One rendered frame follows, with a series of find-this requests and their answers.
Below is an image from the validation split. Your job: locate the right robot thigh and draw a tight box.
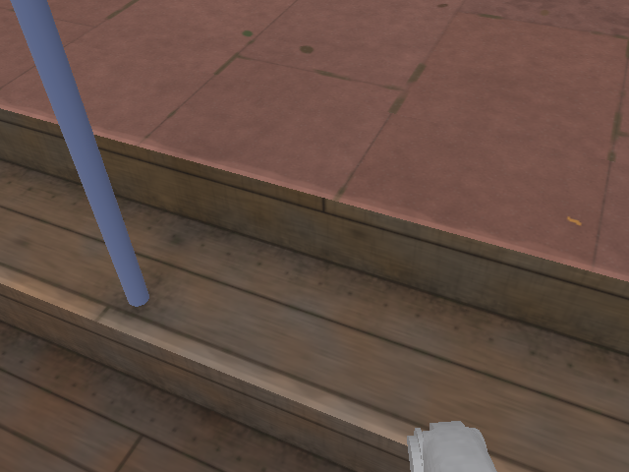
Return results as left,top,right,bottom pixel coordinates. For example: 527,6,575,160
407,421,497,472

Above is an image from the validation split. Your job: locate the right robot shin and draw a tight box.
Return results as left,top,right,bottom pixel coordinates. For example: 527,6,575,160
471,428,487,450

